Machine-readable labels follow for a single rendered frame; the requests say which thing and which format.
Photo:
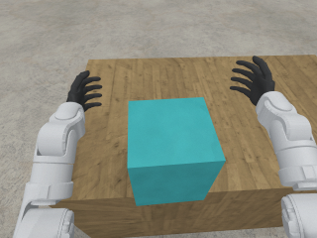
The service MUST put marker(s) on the carton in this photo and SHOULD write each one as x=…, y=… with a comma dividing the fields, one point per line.
x=174, y=154

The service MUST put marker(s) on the pedestal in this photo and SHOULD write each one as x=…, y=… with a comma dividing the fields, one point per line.
x=247, y=192

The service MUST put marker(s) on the robot right hand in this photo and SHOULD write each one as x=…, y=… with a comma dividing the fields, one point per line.
x=261, y=79

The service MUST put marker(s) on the robot left forearm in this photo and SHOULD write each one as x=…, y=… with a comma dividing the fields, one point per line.
x=54, y=156

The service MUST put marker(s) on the robot right forearm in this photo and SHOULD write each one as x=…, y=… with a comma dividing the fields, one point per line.
x=292, y=141

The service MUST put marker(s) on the robot left hand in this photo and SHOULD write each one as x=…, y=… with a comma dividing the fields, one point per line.
x=78, y=90

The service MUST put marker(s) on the left robot upper arm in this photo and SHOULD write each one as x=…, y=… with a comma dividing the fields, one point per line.
x=47, y=223

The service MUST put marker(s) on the right robot upper arm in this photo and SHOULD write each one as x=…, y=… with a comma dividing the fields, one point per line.
x=299, y=215

